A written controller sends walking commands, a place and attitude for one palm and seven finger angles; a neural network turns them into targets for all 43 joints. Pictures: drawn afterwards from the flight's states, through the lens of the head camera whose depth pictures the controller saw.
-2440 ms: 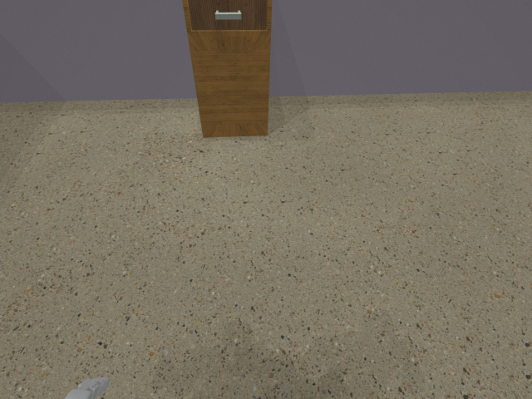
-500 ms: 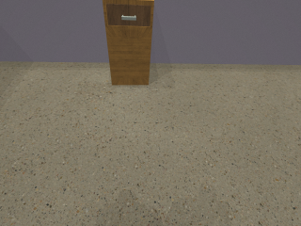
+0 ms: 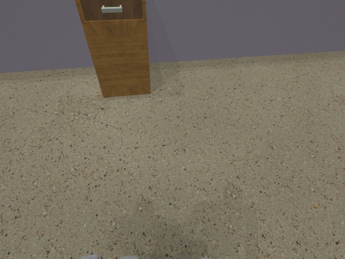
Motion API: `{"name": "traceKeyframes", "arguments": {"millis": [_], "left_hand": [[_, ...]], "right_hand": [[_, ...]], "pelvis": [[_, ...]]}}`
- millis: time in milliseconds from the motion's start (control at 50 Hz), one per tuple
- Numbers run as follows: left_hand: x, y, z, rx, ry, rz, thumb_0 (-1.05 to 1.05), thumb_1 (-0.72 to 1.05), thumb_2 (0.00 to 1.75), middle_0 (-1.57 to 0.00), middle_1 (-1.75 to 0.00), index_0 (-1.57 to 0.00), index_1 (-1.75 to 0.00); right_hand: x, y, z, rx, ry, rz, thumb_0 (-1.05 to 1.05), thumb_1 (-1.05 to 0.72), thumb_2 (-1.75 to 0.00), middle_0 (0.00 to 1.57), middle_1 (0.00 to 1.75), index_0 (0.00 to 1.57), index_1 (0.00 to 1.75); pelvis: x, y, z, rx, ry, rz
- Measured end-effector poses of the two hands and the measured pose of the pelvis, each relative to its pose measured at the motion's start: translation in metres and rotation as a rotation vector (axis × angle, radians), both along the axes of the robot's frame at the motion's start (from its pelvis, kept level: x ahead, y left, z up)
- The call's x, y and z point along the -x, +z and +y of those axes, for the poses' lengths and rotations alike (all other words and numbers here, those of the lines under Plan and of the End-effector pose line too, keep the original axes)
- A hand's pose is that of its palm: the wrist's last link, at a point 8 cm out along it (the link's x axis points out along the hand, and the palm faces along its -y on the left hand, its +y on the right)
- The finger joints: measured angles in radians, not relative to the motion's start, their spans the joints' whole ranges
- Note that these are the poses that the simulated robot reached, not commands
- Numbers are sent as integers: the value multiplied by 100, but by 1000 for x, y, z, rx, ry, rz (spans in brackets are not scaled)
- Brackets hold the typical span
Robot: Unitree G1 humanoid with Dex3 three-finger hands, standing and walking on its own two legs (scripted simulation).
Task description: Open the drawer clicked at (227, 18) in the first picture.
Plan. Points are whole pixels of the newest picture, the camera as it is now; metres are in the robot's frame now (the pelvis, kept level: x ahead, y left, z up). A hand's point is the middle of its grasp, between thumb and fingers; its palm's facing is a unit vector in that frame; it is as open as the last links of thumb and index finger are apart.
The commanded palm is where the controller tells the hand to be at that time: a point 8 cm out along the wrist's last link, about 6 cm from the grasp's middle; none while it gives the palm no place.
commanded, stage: walk to a spot facing it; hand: left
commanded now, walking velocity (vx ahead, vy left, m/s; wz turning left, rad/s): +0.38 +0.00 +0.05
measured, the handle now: (112, 8) +1.39 +0.38 -0.04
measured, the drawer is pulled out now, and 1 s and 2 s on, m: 0.00 0.00 0.00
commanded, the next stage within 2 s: turn to face it in 1.12 s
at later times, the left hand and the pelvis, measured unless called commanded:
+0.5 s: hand (87, 231) +0.21 +0.24 -0.16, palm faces +0.05 -0.99 -0.14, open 7.4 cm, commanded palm none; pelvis +0.22 +0.06 +0.02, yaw -1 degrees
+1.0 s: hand (129, 138) +0.52 +0.17 -0.15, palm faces +0.00 -0.97 -0.23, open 7.1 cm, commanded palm none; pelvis +0.44 -0.02 +0.01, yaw -3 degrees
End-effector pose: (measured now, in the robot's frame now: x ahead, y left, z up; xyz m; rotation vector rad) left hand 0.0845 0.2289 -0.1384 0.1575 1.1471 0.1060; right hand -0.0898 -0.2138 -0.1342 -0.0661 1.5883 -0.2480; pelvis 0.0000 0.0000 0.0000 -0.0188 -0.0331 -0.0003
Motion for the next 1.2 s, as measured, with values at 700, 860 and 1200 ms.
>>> {"name": "traceKeyframes", "arguments": {"millis": [700,860,1200], "left_hand": [[-299,16,36,9,-39,107,0,91,90,-20,-30,-20,-30],[-425,8,-14,-23,-96,-40,0,91,90,-20,-30,-20,-30],[-413,5,-14,22,133,221,-1,92,90,-20,-30,-20,-30]], "right_hand": [[-295,19,46,-1,-47,-39,0,-92,-90,20,30,20,30],[-340,-10,27,-92,-107,80,0,-91,-90,20,30,20,30],[-695,21,-33,40,188,-385,0,-93,-90,19,30,19,30]], "pelvis": [[-306,19,39,-28,-64,26],[-386,-6,-5,-28,-76,13],[-528,14,-5,19,33,11]]}}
